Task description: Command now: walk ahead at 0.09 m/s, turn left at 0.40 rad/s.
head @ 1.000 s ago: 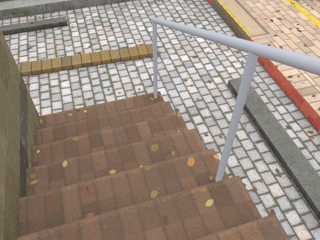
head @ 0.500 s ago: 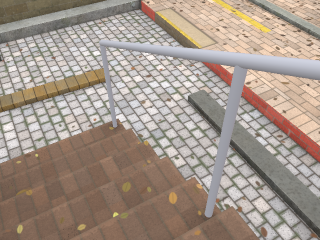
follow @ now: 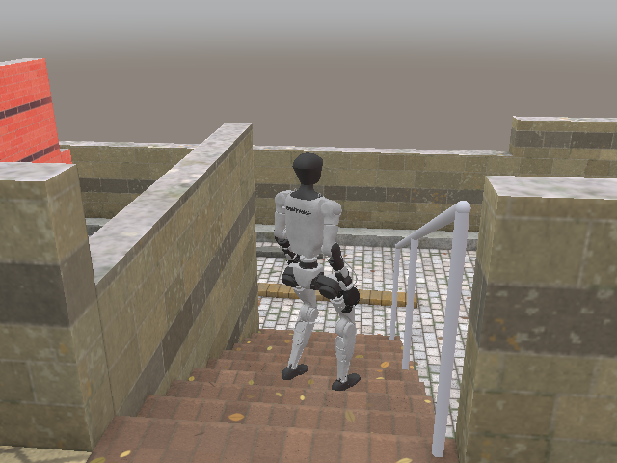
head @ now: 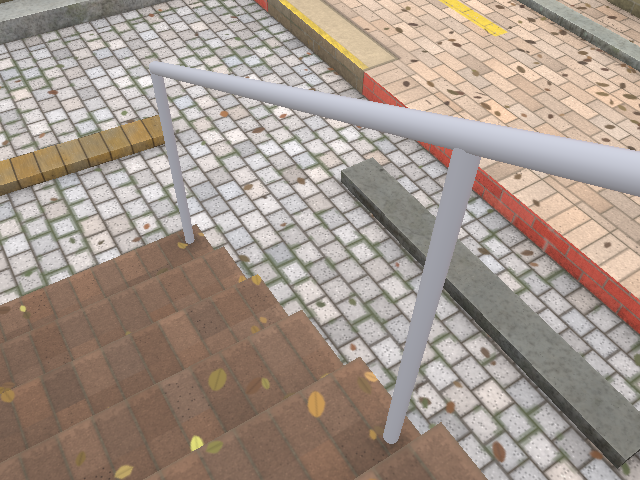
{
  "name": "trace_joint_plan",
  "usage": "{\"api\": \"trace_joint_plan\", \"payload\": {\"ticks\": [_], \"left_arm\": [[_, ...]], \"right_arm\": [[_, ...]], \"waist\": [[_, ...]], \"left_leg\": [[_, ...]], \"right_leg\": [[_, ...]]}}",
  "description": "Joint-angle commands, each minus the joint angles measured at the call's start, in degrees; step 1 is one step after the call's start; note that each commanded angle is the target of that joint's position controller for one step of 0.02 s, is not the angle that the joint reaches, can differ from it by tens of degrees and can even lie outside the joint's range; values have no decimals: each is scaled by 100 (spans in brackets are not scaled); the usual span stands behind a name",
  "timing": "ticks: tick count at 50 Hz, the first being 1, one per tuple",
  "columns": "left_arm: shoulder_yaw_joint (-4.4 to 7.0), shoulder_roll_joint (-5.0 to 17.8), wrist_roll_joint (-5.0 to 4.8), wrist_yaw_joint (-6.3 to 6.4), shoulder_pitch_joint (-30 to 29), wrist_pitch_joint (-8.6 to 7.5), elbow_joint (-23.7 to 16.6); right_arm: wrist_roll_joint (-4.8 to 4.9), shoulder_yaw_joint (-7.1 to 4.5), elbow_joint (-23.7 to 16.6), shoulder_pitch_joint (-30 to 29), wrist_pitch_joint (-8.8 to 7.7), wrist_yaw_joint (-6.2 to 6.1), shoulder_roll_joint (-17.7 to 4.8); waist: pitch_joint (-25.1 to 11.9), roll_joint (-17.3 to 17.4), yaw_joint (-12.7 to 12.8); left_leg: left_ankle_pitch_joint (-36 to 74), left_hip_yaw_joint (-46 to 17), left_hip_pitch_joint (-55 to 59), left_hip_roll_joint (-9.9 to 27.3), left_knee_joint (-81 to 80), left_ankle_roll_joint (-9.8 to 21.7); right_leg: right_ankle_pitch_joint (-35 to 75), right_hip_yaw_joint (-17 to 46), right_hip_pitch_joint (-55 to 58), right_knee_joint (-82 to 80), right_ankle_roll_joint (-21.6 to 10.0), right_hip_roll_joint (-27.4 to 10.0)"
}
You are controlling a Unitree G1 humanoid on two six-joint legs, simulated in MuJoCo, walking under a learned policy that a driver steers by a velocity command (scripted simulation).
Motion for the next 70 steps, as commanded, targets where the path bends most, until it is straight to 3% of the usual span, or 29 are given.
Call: {"api": "trace_joint_plan", "payload": {"ticks": [1, 5, 6, 7, 8, 9, 12, 14, 16, 24, 33, 37, 38, 39, 40, 42, 43, 46, 50, 53, 55, 57, 60, 61, 62, 63, 64, 67, 70], "left_arm": [[297, 1111, -143, 106, -1001, 5, -560], [283, 1120, -371, -4, -1239, 196, -418], [240, 828, -423, 82, -654, 351, -189], [192, 655, -389, 94, -377, 475, -427], [278, 899, 590, 422, 381, -247, -889], [187, 967, 612, 520, -186, -600, -834], [103, 1128, 501, 416, -183, -817, -680], [21, 986, 591, 438, 74, -726, -840], [-61, 956, 568, 475, 311, -675, -893], [-260, 744, 530, 132, 161, -313, -1224], [-250, 744, 416, 48, 542, -380, -1340], [-53, 910, 434, -77, 1280, -410, -1284], [104, 1341, 536, -25, 1696, -469, -1244], [294, 1923, 791, -44, 1915, -520, -1309], [228, 1604, 924, -28, 1617, -515, -1315], [-27, 775, 444, -165, 345, -525, -1681], [-50, 709, 315, -200, 57, -548, -1747], [-7, 934, 497, -61, 257, -633, -1711], [64, 1117, 352, 70, 1496, -705, -1236], [71, 1141, 383, 4, 1575, -787, -995], [164, 1374, 424, -41, 1175, -815, -1167], [253, 1502, 477, 76, 1221, -821, -1153], [30, 1097, 370, 125, 808, -804, -976], [-161, 545, 335, -14, 1293, -808, -800], [-159, 309, 376, -120, 1897, -810, -946], [67, 994, 350, -128, 1413, -758, -868], [83, 1025, 378, -129, 1148, -673, -807], [-24, 690, 504, -57, 1870, -582, -294], [-147, 493, 353, -267, 2266, -616, 43]], "right_arm": [[-69, -115, -103, 1029, 210, 28, -290], [-33, -185, -122, 1165, 21, 154, -271], [31, -166, -168, 1098, -105, 176, -310], [79, -336, -363, 1251, -113, 55, -1247], [-953, -404, -23, 2238, -848, -2, -1842], [-1093, -311, -70, 2085, -1154, 135, -1120], [-432, -379, -996, -713, -1191, 374, -1679], [-480, -233, -759, -86, -1056, 252, -1151], [-535, -93, -617, 560, -1091, 77, -813], [-465, -229, -694, 885, -1186, -19, -1472], [-494, -317, -1073, -8, -927, 98, -1569], [-495, -164, -1059, -292, -741, 151, -1284], [-409, -75, -1149, -75, -722, 135, -903], [-388, -160, -1410, 10, -750, 3, -947], [-633, -180, -1287, -100, -711, -94, -1191], [-748, -296, -906, 235, -678, -231, -1422], [-734, -268, -879, 331, -707, -229, -1335], [-717, -89, -965, 323, -739, 16, -984], [-653, -31, -1012, -229, -829, 41, -918], [-698, 91, -1021, -457, -662, 172, -542], [-735, 84, -1117, -336, -613, 219, -696], [-621, 59, -1168, -390, -639, 117, -833], [-272, 28, -1029, -168, -767, 40, -788], [-281, -4, -991, 93, -823, 91, -773], [-257, -86, -1038, 145, -858, 159, -1301], [-469, -126, -1035, 278, -922, 310, -1205], [-420, -217, -958, 185, -983, 332, -1273], [-216, -178, -1141, -567, -1041, 448, -1012], [-150, -42, -1171, -1158, -927, 701, -729]], "waist": [[-735, -648, -389], [-453, -543, -584], [64, 428, -358], [282, 2357, -59], [380, 3047, 349], [525, 2261, -216], [-171, 520, 630], [-498, 61, 591], [-640, 359, 382], [-586, 805, -36], [-670, 630, 101], [-713, 352, 638], [-824, -311, 625], [-792, -965, 618], [-335, -266, 657], [-459, -304, 190], [-412, -472, 41], [-490, -122, 249], [-209, -457, 821], [-119, -659, 806], [-107, -569, 668], [-179, -547, 790], [-488, -360, 199], [-1148, 107, 187], [-1415, 1210, 652], [-647, 400, 144], [-347, 320, 118], [-161, 549, 547], [-44, 281, 887]], "left_leg": [[202, -327, 1202, 270, 621, -103], [1323, 120, 2033, -56, -1678, -15], [1545, -334, 1765, -143, -3325, 155], [4249, -2636, 1687, 1293, -4047, 342], [4042, -3271, 1671, 1693, -3796, 1622], [1852, -3505, 1501, 1835, -4062, 1803], [3384, -2134, 330, 1323, -3323, 1287], [3523, -2091, 741, 1165, -3122, 1411], [3863, -2133, 1585, 1090, -2950, 1559], [2871, -3267, 1591, 1016, -3113, 1860], [3039, -3966, 1316, 740, -3331, 1933], [1259, -3619, -117, 122, -3222, 1411], [-226, -2763, -1194, -542, -2317, 786], [-1616, -1727, -2480, -1428, -785, 108], [-1215, -1705, -2770, -803, 155, -111], [-183, -1246, -1887, -655, 1723, -420], [60, -999, -1901, -682, 2402, -476], [898, -510, -1722, -426, 3305, -515], [1322, -209, -2164, 250, 758, -665], [815, 248, -886, 627, -1012, -566], [116, 508, -113, 411, -1118, -286], [235, 457, -207, 322, -1839, -67], [2366, 279, 1628, 257, -3924, 448], [3691, -98, 3244, 698, -3886, 885], [5174, -1618, 3964, 1921, -3877, 2083], [3693, -1892, 3210, 2031, -3967, 1889], [2922, -1303, 2724, 1744, -3937, 1554], [3128, -806, 1101, 1445, -3938, 1317], [1401, -482, 107, 856, -3723, 755]], "right_leg": [[266, 1002, -619, -1284, -1328, -1931], [-90, 106, -929, 211, -588, -1330], [-1035, -415, -1010, 1324, -337, -457], [-2710, -311, -2010, 3142, -226, 404], [-3145, 1027, -2647, 3673, 170, 740], [-2865, 1846, -3284, 3974, 195, 834], [-1287, 1533, -2083, 6130, 497, 804], [-1240, 1259, -2207, 6276, 635, 747], [-1090, 1232, -2559, 5804, 809, 558], [-2045, 641, -1617, 2513, 787, 587], [-1664, 861, -328, 1112, 559, 856], [222, 1239, 2177, -566, -298, 540], [2342, 2215, 3308, -556, -1305, -520], [2916, 3823, 3635, -1195, -2771, -1941], [1888, 3852, 2972, -1709, -2666, -2311], [1279, 2472, 1689, -1541, -1759, -1278], [1860, 1981, 1301, -1360, -1689, -1057], [1365, 1187, 770, -1410, -1630, -683], [-176, 1190, 1967, -1731, -1520, -793], [-796, 1281, 1421, -1689, -1247, -843], [-589, 1373, 806, -1553, -1409, -1037], [-125, 1748, 1350, -1425, -1613, -1394], [402, 1677, 862, -833, -1074, -1333], [-375, 979, 242, -144, -434, -799], [-2339, 181, -571, 649, 311, 67], [-3071, 828, -1009, 1120, 583, 65], [-2873, 784, -1054, 1343, 620, -10], [-2077, 684, 143, 1789, 834, -45], [-227, 521, 1344, 692, 743, 80]]}}
Keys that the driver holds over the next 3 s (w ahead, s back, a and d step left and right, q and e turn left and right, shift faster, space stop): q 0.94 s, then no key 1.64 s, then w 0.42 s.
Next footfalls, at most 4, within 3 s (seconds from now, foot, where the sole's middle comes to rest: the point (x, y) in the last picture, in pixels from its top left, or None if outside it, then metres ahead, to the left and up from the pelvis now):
0.10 left None -0.01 0.12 -0.76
0.74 right None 0.03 -0.06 -0.76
1.20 left None -0.11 0.12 -0.76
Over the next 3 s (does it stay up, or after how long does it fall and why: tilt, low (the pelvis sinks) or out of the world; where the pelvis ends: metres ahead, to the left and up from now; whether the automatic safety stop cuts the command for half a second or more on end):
stays up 0.04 0.07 0.00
